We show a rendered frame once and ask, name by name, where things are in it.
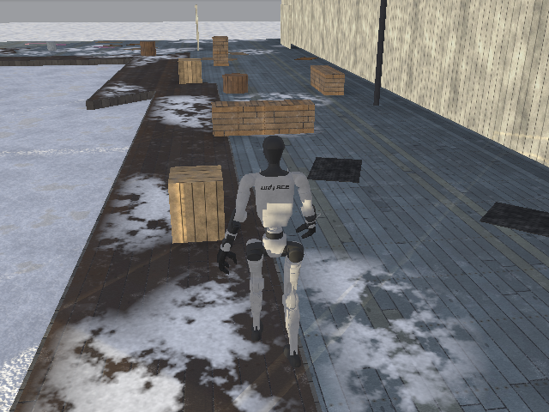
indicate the robot right upper arm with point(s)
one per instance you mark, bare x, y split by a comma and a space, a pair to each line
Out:
304, 190

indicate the right robot forearm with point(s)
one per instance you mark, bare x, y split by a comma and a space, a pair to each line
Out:
311, 220

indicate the robot left upper arm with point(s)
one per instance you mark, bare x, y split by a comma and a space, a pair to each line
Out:
243, 195

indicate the left robot forearm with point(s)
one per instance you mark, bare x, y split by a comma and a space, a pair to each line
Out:
231, 233

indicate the robot right foot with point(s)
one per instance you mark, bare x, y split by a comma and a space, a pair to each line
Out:
294, 359

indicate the robot right hand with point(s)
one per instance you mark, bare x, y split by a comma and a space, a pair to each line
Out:
309, 233

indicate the robot left hand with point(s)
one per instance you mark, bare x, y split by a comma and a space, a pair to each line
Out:
221, 256

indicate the robot left thigh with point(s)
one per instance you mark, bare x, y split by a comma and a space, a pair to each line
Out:
254, 253

